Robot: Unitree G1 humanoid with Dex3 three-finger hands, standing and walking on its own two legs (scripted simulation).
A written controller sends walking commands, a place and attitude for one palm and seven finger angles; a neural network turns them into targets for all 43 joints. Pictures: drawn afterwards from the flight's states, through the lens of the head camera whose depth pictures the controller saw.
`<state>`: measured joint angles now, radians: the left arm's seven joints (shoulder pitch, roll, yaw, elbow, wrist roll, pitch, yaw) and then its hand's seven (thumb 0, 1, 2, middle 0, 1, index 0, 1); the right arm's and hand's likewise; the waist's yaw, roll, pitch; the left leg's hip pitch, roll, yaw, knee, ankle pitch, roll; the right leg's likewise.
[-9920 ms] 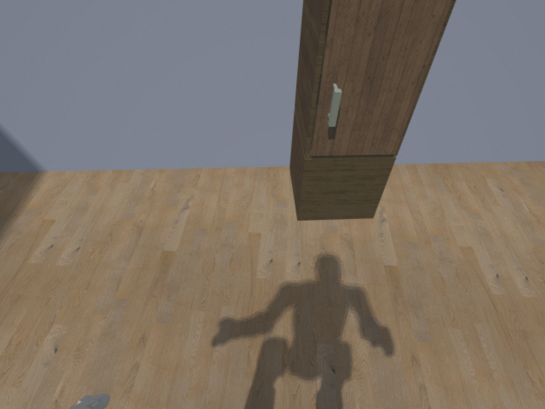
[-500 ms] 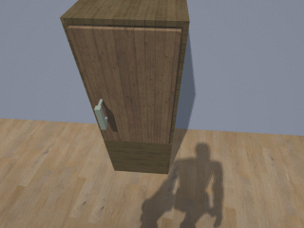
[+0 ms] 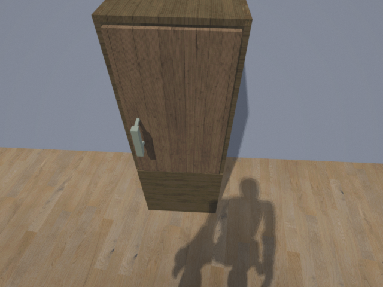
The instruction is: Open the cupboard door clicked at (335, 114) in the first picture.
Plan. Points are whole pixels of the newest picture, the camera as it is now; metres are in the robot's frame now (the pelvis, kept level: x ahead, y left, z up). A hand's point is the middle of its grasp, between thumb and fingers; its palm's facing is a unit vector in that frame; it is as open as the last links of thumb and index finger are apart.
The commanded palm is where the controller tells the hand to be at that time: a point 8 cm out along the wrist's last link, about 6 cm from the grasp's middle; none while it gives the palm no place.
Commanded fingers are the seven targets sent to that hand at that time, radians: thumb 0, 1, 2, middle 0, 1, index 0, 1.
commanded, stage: look again from close up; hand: left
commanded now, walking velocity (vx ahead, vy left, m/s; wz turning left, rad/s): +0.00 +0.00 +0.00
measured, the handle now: (139, 137) +0.59 +0.22 -0.11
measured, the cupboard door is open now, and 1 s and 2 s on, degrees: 0 0 0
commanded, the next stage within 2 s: shuffle to correct the standing spot in 0.02 s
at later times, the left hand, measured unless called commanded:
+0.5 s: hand out of the picture +0.03 +0.15 -0.18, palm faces +0.05 -0.98 -0.17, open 7.3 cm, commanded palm none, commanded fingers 0.00 0.90 0.90 -0.20 -0.30 -0.20 -0.30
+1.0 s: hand out of the picture +0.06 +0.17 -0.17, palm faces +0.01 -0.98 -0.22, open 7.4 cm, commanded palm none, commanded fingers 0.00 0.90 0.90 -0.20 -0.30 -0.20 -0.30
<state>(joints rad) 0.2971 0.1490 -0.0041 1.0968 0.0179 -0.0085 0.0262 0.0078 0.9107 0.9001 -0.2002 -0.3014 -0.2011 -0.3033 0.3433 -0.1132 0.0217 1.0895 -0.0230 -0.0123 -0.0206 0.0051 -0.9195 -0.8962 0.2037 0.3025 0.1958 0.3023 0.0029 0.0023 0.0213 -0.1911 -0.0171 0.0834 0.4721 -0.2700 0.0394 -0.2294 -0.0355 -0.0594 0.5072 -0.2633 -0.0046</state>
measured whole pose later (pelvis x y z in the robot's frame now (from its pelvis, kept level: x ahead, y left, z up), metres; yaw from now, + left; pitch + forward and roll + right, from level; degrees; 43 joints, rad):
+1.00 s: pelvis +0.00 -0.01 -0.01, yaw +0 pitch -2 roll +0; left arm 0.21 0.17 -0.01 1.00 0.01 0.00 0.04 0.01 0.91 0.90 -0.20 -0.30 -0.20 -0.30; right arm 0.22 -0.18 -0.01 0.99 -0.02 0.01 -0.02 0.00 -0.92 -0.90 0.20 0.30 0.19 0.30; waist -0.01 0.00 0.02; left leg -0.21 0.00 0.07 0.56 -0.31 0.03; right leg -0.24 -0.02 -0.06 0.57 -0.29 -0.01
